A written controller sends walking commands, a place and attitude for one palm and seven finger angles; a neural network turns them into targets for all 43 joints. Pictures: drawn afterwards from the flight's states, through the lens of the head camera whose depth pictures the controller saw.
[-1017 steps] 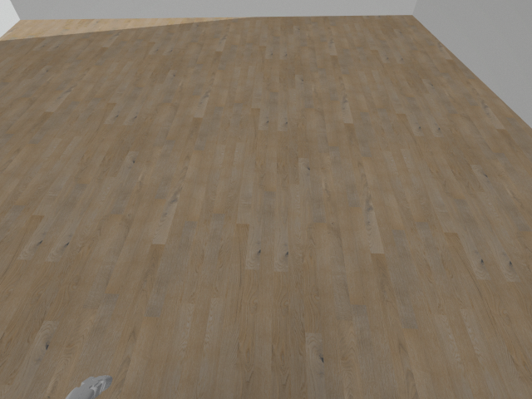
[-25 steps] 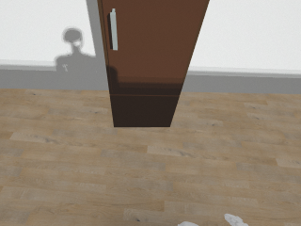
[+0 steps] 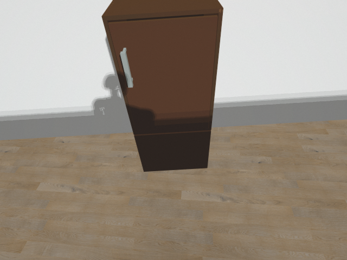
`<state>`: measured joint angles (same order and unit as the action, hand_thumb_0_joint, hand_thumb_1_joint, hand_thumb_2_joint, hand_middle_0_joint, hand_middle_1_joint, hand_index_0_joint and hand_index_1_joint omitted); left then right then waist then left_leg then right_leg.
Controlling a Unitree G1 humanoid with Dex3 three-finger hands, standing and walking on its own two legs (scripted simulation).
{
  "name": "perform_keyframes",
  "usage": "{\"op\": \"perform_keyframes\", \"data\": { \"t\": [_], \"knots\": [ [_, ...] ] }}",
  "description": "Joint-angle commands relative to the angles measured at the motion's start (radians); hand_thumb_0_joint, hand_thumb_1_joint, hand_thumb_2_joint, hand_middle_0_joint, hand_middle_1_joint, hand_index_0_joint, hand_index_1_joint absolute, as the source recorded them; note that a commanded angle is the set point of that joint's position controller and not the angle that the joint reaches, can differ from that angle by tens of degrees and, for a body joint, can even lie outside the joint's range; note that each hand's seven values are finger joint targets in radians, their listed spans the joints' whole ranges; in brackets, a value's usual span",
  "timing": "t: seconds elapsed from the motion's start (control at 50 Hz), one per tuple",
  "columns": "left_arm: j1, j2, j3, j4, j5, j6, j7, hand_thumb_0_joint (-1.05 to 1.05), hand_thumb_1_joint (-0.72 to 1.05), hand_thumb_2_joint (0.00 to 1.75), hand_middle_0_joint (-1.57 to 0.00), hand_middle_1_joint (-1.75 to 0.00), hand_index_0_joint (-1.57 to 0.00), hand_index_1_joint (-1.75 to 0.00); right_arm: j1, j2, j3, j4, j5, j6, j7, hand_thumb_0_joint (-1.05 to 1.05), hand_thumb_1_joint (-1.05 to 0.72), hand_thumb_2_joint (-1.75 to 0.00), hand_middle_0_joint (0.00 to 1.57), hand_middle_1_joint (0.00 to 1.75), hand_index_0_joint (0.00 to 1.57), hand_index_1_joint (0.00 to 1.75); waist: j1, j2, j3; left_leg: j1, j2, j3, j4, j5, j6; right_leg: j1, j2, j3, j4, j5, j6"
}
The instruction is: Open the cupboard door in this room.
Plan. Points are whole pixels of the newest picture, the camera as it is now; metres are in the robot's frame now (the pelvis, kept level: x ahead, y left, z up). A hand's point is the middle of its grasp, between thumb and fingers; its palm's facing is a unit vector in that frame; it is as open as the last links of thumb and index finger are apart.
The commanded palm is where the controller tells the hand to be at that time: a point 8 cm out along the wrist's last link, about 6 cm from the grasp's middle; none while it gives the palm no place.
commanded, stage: take the last steps up to it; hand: left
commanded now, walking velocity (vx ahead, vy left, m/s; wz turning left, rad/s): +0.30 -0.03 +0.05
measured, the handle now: (127, 68) +0.82 +0.24 +0.06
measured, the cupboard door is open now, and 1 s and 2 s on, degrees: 0 0 0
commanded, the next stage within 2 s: come to a stop and stand still in 0.70 s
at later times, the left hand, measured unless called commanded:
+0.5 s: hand out of the picture -0.01 +0.12 -0.17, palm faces +0.20 -0.97 -0.11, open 7.4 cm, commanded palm none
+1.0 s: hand (136, 180) +0.43 +0.17 -0.17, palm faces -0.01 -0.97 -0.23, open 7.4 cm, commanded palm none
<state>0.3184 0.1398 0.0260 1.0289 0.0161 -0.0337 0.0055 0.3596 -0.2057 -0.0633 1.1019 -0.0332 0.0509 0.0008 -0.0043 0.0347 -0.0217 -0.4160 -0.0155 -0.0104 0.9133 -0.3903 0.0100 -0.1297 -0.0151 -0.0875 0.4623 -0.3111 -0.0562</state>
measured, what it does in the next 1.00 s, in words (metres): walks ahead: left foot, then right foot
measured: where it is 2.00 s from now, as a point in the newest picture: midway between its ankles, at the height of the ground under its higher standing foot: outside the picture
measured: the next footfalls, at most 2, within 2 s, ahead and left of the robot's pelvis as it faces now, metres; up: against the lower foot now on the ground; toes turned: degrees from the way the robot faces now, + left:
left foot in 0.48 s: +0.26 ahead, +0.11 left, +0.00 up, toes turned +9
right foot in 0.94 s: +0.45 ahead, -0.12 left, +0.00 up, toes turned -5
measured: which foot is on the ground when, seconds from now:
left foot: up 0.00-0.46, down 0.48-0.96, up 0.98-1.00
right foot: down 0.00-0.50, up 0.52-0.92, down 0.94-1.00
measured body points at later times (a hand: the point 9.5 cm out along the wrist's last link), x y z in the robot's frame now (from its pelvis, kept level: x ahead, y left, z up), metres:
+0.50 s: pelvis +0.16 +0.02 -0.02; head +0.20 +0.03 +0.42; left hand -0.02 +0.18 -0.16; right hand +0.31 -0.18 -0.17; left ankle +0.22 +0.11 -0.75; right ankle -0.02 -0.07 -0.72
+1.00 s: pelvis +0.32 -0.01 -0.02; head +0.35 -0.02 +0.43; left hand +0.43 +0.23 -0.15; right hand +0.27 -0.23 -0.18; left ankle +0.22 +0.11 -0.73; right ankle +0.41 -0.12 -0.74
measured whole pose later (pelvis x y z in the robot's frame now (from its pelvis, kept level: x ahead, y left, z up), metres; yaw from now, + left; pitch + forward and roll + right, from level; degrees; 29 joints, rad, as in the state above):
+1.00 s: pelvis +0.32 -0.01 -0.02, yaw +1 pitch -1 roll +1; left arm 0.11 0.17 0.02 0.98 0.02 -0.04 0.01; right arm 0.35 -0.15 -0.04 1.12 -0.01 0.00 -0.03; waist -0.04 0.02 0.10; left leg -0.15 0.03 0.08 0.70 -0.50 -0.01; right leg -0.39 -0.07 -0.09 0.59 -0.16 -0.01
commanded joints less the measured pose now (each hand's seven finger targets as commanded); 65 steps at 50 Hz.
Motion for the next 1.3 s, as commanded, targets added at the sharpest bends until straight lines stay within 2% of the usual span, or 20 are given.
{"op": "perform_keyframes", "data": {
  "t": [0.0,0.16,0.34,0.4,0.42,0.44,0.46,0.48,0.54,0.62,0.76,0.86,0.9,0.92,0.94,0.96,1.08,1.24,1.26,1.28],
  "knots": [
    [0.058,0.110,0.020,-0.001,-0.006,-0.029,0.014,0.00,0.90,0.90,-0.20,-0.30,-0.20,-0.30,-0.041,-0.038,-0.019,-0.072,0.002,-0.041,0.014,0.00,-0.90,-0.90,0.20,0.30,0.20,0.30,-0.012,-0.116,0.207,-0.240,0.074,-0.004,0.195,0.170,-0.025,-0.036,-0.235,0.201,-0.365,-0.092,-0.019],
    [0.272,0.053,-0.002,0.103,0.001,-0.058,0.027,0.00,0.90,0.90,-0.20,-0.30,-0.20,-0.30,-0.145,-0.010,-0.011,-0.081,0.007,-0.047,0.011,0.00,-0.90,-0.90,0.20,0.30,0.20,0.30,0.034,-0.151,0.172,-0.345,0.094,0.027,0.151,0.237,-0.036,0.146,-0.221,0.131,-0.289,0.406,-0.003],
    [0.352,0.061,0.001,0.169,0.011,-0.048,0.040,0.00,0.90,0.90,-0.20,-0.30,-0.20,-0.30,-0.353,0.034,0.018,-0.134,0.014,-0.083,0.017,0.00,-0.90,-0.90,0.20,0.30,0.20,0.30,0.071,-0.166,0.179,-0.236,0.064,0.132,-0.178,0.134,0.009,0.241,-0.243,0.118,-0.190,0.762,-0.094],
    [0.295,0.087,0.007,0.161,0.004,-0.050,0.040,0.00,0.90,0.90,-0.20,-0.30,-0.20,-0.30,-0.215,0.023,0.015,-0.098,0.014,-0.100,0.001,0.00,-0.90,-0.90,0.20,0.30,0.20,0.30,-0.010,-0.177,0.080,0.028,-0.019,0.191,-0.322,0.157,0.047,0.218,-0.213,0.056,0.008,1.051,-0.071],
    [0.274,0.095,0.009,0.157,-0.001,-0.051,0.039,0.00,0.90,0.90,-0.20,-0.30,-0.20,-0.30,-0.091,-0.002,0.008,-0.057,0.010,-0.106,-0.009,0.00,-0.90,-0.90,0.20,0.30,0.20,0.30,-0.066,-0.159,0.007,0.225,-0.033,0.187,-0.401,0.250,0.062,0.146,-0.185,0.031,0.166,1.029,-0.042],
    [0.264,0.083,0.010,0.143,-0.009,-0.053,0.033,0.00,0.90,0.90,-0.20,-0.30,-0.20,-0.30,0.060,-0.073,-0.009,-0.022,0.005,-0.112,-0.017,0.00,-0.90,-0.90,0.20,0.30,0.20,0.30,-0.129,-0.080,-0.105,0.512,0.081,0.069,-0.405,0.381,0.096,-0.044,-0.146,0.011,0.369,0.755,-0.013],
    [0.305,0.026,-0.002,0.121,-0.024,-0.054,0.025,0.00,0.90,0.90,-0.20,-0.30,-0.20,-0.30,0.164,-0.168,-0.031,0.001,-0.004,-0.119,-0.026,0.00,-0.90,-0.90,0.20,0.30,0.20,0.30,-0.130,0.143,-0.232,0.789,0.387,-0.318,-0.402,0.633,0.228,-0.353,-0.009,-0.036,0.684,0.033,0.031],
    [0.251,0.030,-0.005,0.094,-0.018,-0.054,0.027,0.00,0.90,0.90,-0.20,-0.30,-0.20,-0.30,0.184,-0.194,-0.033,0.008,0.019,-0.106,-0.031,0.00,-0.90,-0.90,0.20,0.30,0.20,0.30,-0.121,0.107,-0.233,0.738,0.483,-0.432,-0.502,0.743,0.296,-0.422,0.006,0.053,0.851,-0.260,0.017],
    [0.111,0.032,0.014,0.075,0.000,-0.028,0.014,0.00,0.90,0.90,-0.20,-0.30,-0.20,-0.30,-0.032,-0.059,-0.004,-0.042,0.020,-0.122,-0.033,0.00,-0.90,-0.90,0.20,0.30,0.20,0.30,-0.036,-0.058,0.101,0.309,0.395,-0.229,-0.644,0.507,0.227,-0.457,-0.108,0.094,0.854,-0.093,0.037],
    [0.167,-0.009,0.021,0.062,0.011,0.015,0.002,0.00,0.90,0.90,-0.20,-0.30,-0.20,-0.30,-0.068,-0.013,0.017,-0.052,0.021,-0.138,-0.025,0.00,-0.90,-0.90,0.20,0.30,0.20,0.30,0.043,0.053,0.110,0.154,0.272,-0.014,-0.696,0.545,0.161,-0.368,-0.111,0.064,0.738,0.026,0.065],
    [-0.057,0.050,0.031,-0.044,0.007,0.030,-0.013,0.00,0.90,0.90,-0.20,-0.30,-0.20,-0.30,-0.035,-0.060,-0.001,-0.073,0.011,-0.134,-0.026,0.00,-0.90,-0.90,0.20,0.30,0.20,0.30,0.021,0.091,0.139,0.240,0.264,0.036,-0.677,0.655,0.151,-0.423,-0.119,0.041,0.420,0.162,0.083],
    [-0.089,0.064,0.012,-0.058,0.005,0.018,0.004,0.00,0.90,0.90,-0.20,-0.30,-0.20,-0.30,0.000,-0.082,0.004,-0.048,0.007,-0.107,-0.038,0.00,-0.90,-0.90,0.20,0.30,0.20,0.30,0.018,0.064,0.079,0.320,0.249,0.043,-0.498,0.914,0.098,-0.211,-0.050,0.001,0.129,0.175,0.064],
    [0.014,0.128,0.019,-0.028,0.008,0.005,0.014,0.00,0.90,0.90,-0.20,-0.30,-0.20,-0.30,0.004,-0.077,0.004,-0.041,0.020,-0.097,-0.036,0.00,-0.90,-0.90,0.20,0.30,0.20,0.30,0.063,0.000,-0.001,0.296,0.189,0.062,-0.365,0.741,0.035,-0.025,-0.079,0.015,-0.029,0.498,0.065],
    [0.055,0.202,0.031,-0.018,0.011,-0.001,0.025,0.00,0.90,0.90,-0.20,-0.30,-0.20,-0.30,0.039,-0.044,0.003,-0.043,0.029,-0.090,-0.031,0.00,-0.90,-0.90,0.20,0.30,0.20,0.30,0.061,-0.115,-0.085,0.168,0.108,0.090,-0.219,0.419,-0.005,0.139,-0.226,0.181,0.037,0.952,0.008],
    [0.079,0.256,0.040,-0.013,0.006,-0.006,0.028,0.00,0.90,0.90,-0.20,-0.30,-0.20,-0.30,0.077,-0.023,0.001,-0.049,0.040,-0.072,-0.030,0.00,-0.90,-0.90,0.20,0.30,0.20,0.30,0.052,-0.196,-0.127,0.073,0.016,0.099,-0.053,-0.142,-0.033,0.219,-0.402,0.292,0.059,1.327,-0.121],
    [0.075,0.270,0.045,-0.018,0.002,-0.001,0.033,0.00,0.90,0.90,-0.20,-0.30,-0.20,-0.30,0.069,-0.030,-0.005,-0.053,0.042,-0.056,-0.039,0.00,-0.90,-0.90,0.20,0.30,0.20,0.30,0.054,-0.170,-0.128,0.075,0.018,0.041,0.067,-0.282,-0.026,0.178,-0.466,0.272,0.029,1.341,-0.190],
    [-0.128,0.230,0.056,-0.091,0.008,0.035,0.053,0.00,0.90,0.90,-0.20,-0.30,-0.20,-0.30,-0.012,-0.027,-0.013,-0.072,0.027,0.005,-0.022,0.00,-0.90,-0.90,0.20,0.30,0.20,0.30,0.017,-0.156,-0.084,0.024,0.031,-0.027,0.262,-0.136,-0.050,-0.062,-0.361,0.189,-0.055,0.788,-0.131],
    [-0.173,0.249,0.073,-0.125,0.029,0.060,0.036,0.00,0.90,0.90,-0.20,-0.30,-0.20,-0.30,-0.013,-0.023,-0.014,-0.109,0.024,-0.007,-0.001,0.00,-0.90,-0.90,0.20,0.30,0.20,0.30,0.014,-0.292,-0.045,0.140,0.025,0.051,-0.095,-0.093,-0.041,-0.207,-0.281,0.213,-0.181,0.011,-0.076],
    [-0.176,0.277,0.062,-0.157,0.022,0.045,0.079,0.00,0.90,0.90,-0.20,-0.30,-0.20,-0.30,0.093,-0.111,-0.030,-0.168,0.032,-0.043,-0.004,0.00,-0.90,-0.90,0.20,0.30,0.20,0.30,-0.088,-0.105,-0.309,0.182,0.005,0.116,-0.280,-0.106,-0.056,0.087,-0.289,0.244,0.014,0.523,-0.056],
    [-0.162,0.274,0.058,-0.185,0.012,0.060,0.073,0.00,0.90,0.90,-0.20,-0.30,-0.20,-0.30,0.070,-0.061,-0.020,-0.205,0.031,-0.041,-0.009,0.00,-0.90,-0.90,0.20,0.30,0.20,0.30,-0.063,-0.055,-0.272,0.225,0.008,0.118,-0.503,-0.003,-0.040,-0.016,-0.244,0.170,0.103,0.190,-0.035]
  ]
}}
